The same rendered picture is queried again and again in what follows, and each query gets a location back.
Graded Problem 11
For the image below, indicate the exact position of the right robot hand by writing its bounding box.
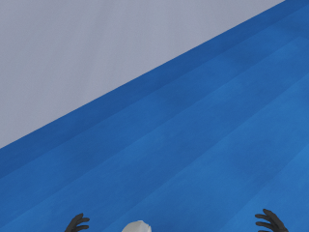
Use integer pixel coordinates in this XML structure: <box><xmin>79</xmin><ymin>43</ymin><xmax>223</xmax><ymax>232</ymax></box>
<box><xmin>255</xmin><ymin>209</ymin><xmax>289</xmax><ymax>232</ymax></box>

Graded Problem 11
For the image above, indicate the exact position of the left robot thigh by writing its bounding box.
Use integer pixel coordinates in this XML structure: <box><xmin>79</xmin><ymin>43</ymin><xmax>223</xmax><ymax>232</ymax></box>
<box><xmin>122</xmin><ymin>221</ymin><xmax>152</xmax><ymax>232</ymax></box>

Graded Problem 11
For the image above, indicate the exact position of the left robot hand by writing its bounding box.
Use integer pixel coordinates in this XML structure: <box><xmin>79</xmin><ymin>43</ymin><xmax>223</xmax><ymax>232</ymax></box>
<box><xmin>65</xmin><ymin>213</ymin><xmax>90</xmax><ymax>232</ymax></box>

